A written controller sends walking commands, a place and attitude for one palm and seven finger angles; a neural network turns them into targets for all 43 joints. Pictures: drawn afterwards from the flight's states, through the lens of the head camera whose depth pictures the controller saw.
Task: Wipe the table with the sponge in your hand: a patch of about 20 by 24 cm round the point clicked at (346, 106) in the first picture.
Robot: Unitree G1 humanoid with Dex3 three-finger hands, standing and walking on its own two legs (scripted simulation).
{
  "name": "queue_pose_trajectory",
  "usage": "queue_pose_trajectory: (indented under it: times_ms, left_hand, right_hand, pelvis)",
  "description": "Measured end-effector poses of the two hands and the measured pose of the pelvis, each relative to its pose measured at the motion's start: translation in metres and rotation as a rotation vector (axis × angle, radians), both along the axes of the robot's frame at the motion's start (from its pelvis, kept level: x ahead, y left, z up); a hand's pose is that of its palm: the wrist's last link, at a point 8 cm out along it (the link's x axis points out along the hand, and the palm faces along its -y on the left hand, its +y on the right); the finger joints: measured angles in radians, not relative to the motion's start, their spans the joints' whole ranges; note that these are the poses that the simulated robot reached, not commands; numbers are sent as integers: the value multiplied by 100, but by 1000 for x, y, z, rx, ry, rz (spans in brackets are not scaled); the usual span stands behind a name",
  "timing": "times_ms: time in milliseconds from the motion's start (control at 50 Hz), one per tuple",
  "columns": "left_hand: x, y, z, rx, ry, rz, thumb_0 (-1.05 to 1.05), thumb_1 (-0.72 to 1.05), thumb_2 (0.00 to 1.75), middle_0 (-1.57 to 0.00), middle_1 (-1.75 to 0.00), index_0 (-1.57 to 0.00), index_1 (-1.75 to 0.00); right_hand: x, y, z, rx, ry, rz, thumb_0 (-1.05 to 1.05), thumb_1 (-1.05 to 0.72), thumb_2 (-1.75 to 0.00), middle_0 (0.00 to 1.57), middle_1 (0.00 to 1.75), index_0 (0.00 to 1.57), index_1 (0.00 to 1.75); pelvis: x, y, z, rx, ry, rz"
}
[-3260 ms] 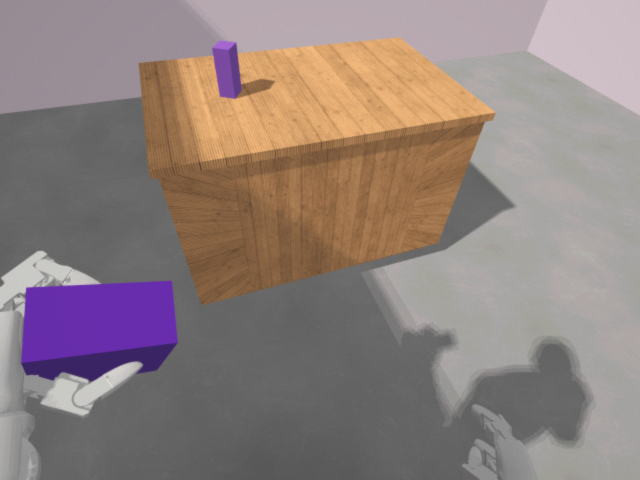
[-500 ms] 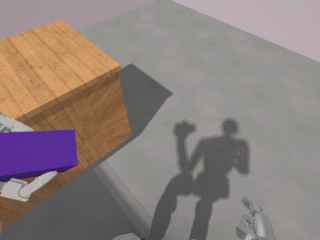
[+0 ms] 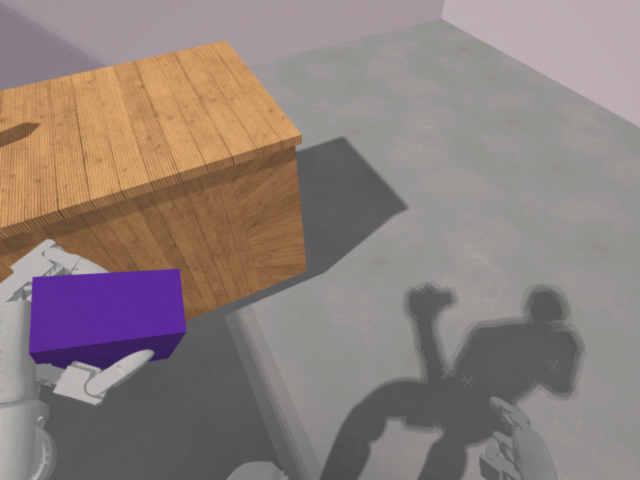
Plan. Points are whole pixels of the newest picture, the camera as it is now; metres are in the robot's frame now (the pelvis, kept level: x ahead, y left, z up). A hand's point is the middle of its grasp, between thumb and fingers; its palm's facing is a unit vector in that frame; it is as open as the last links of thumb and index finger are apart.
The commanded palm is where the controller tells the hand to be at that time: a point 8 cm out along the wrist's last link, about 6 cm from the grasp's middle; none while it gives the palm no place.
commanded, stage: take the last steps up to it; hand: left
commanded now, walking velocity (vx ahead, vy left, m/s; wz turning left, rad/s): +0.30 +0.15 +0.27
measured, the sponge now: (132, 322) +0.23 +0.19 +0.15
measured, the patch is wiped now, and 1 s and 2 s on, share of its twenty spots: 0.00 0.00 0.00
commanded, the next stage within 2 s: none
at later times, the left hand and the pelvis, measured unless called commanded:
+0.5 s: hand out of the picture +0.16 +0.27 +0.19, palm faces +0.52 -0.74 -0.43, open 10.0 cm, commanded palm +0.11 +0.31 +0.18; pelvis -0.01 +0.01 +0.00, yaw +7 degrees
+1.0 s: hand out of the picture +0.20 +0.32 +0.18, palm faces +0.53 -0.72 -0.45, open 10.0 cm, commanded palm +0.15 +0.35 +0.18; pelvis +0.03 +0.05 +0.00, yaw +8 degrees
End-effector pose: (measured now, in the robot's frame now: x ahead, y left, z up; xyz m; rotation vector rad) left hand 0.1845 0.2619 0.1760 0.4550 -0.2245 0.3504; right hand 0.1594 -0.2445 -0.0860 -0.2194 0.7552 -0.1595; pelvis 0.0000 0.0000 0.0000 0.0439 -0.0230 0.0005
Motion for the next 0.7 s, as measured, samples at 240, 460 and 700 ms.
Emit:
queue_pose_trajectory:
  times_ms: [240, 460, 700]
  left_hand:
    - [-52, 45, 19, 113, -146, 46, 0, -48, 98, -76, -134, -76, -134]
    - [-72, 42, 23, 84, -115, 112, 0, -48, 99, -75, -134, -76, -134]
    - [-56, 28, 5, 79, -1, 160, 0, -48, 99, -75, -134, -76, -134]
  right_hand:
    - [-18, 12, 15, -56, -37, 0, 1, -91, -90, 20, 30, 19, 30]
    - [-22, 72, -9, 114, 2, 146, 1, -91, -90, 20, 30, 20, 30]
    - [14, 27, -20, 67, 48, 159, 1, -91, -90, 20, 30, 20, 30]
  pelvis:
    - [-16, 18, -10, -22, 10, 47]
    - [-17, 14, 0, -36, -15, 112]
    - [-3, -4, -2, -4, -13, 144]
